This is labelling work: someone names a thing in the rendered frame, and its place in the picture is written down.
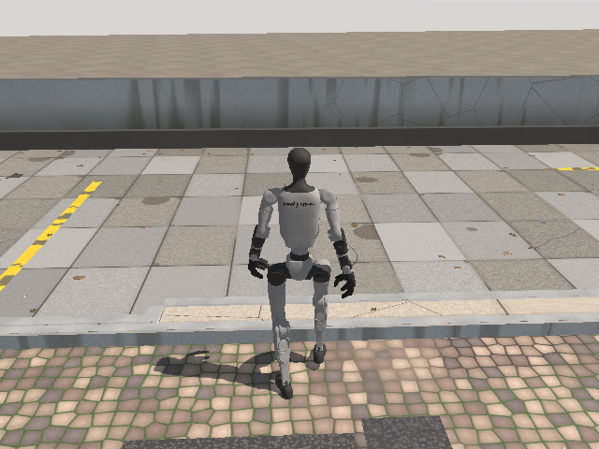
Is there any robot left forearm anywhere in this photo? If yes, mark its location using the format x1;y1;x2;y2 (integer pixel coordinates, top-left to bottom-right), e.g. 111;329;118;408
249;224;265;261

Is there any left robot hand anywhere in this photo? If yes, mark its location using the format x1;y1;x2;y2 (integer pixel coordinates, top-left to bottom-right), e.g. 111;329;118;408
248;258;270;279

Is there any right robot shin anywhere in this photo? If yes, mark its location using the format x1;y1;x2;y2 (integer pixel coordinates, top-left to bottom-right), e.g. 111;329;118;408
314;294;329;352

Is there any robot left upper arm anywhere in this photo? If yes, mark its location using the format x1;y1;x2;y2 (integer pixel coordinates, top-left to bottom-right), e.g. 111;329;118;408
256;188;280;239

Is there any robot right forearm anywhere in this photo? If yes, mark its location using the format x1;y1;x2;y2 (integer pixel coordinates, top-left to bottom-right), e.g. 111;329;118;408
333;228;353;274

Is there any left robot thigh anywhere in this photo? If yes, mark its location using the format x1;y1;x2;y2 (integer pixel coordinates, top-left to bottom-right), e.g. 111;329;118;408
267;262;290;338

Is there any right robot hand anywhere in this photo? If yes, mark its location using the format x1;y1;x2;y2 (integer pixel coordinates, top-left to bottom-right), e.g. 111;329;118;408
334;272;356;298

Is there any robot right upper arm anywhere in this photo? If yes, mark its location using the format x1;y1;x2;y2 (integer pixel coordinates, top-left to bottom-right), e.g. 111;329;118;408
318;188;343;241

